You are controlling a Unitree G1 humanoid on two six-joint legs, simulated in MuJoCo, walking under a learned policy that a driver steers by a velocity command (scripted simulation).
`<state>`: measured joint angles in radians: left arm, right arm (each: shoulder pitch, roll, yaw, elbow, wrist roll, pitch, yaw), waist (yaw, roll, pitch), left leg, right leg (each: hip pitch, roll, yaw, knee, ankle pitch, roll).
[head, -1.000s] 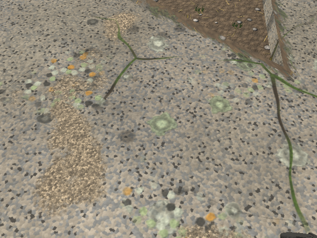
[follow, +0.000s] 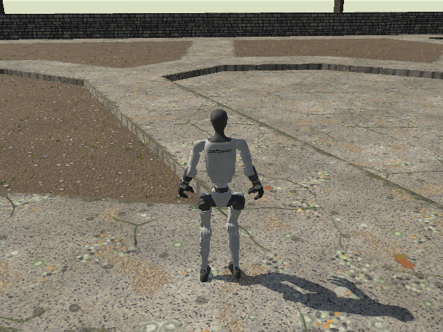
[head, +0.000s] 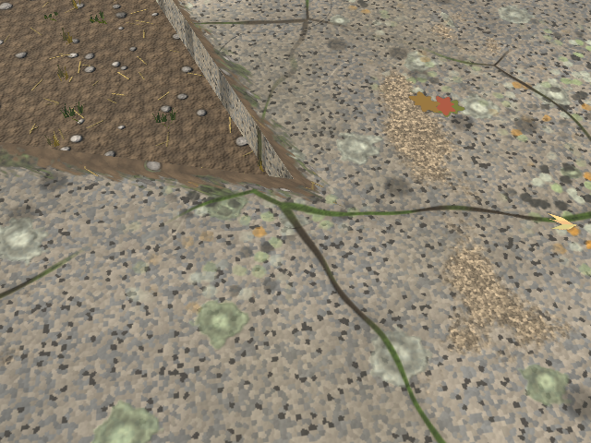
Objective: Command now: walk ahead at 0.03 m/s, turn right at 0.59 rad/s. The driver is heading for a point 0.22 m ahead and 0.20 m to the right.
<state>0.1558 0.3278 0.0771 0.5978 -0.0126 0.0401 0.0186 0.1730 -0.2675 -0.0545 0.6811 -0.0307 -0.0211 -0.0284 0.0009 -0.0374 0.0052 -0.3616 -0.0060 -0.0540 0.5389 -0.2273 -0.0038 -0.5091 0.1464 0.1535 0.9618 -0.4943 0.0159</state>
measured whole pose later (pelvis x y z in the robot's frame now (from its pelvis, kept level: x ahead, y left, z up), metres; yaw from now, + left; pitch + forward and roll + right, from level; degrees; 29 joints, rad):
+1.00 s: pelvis +0.00 -0.01 +0.01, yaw -36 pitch +1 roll +0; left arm 0.20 0.34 0.11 0.62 -0.02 0.07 0.02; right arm 0.15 -0.25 -0.06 0.67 -0.02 0.01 -0.04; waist 0.00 -0.04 0.05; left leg -0.24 0.03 0.05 0.45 -0.23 0.01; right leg -0.51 0.01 0.06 1.07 -0.42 0.10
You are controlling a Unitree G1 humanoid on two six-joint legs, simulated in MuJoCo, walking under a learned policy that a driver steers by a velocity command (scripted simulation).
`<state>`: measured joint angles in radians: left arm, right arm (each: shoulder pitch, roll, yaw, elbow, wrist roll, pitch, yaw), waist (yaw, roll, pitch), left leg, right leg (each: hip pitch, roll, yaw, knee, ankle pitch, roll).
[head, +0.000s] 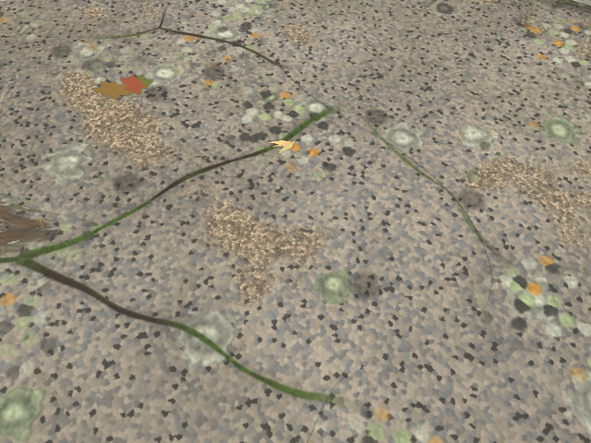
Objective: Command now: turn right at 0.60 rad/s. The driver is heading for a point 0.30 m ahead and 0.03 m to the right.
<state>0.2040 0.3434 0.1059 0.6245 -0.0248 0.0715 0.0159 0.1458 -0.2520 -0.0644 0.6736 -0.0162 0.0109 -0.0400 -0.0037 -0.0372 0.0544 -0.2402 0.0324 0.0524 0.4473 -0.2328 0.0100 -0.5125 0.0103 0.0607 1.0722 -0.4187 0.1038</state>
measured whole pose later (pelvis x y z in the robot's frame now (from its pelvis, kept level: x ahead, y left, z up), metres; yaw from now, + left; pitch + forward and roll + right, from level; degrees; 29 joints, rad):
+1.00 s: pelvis +0.16 -0.01 +0.00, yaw -8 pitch +1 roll +0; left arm 0.21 0.28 0.05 0.74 0.00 0.02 0.04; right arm 0.17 -0.23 -0.01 0.80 -0.02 -0.04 0.02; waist -0.01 -0.04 0.05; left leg -0.23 -0.05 0.04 0.40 -0.18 0.06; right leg -0.38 -0.06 0.06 0.70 -0.32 0.08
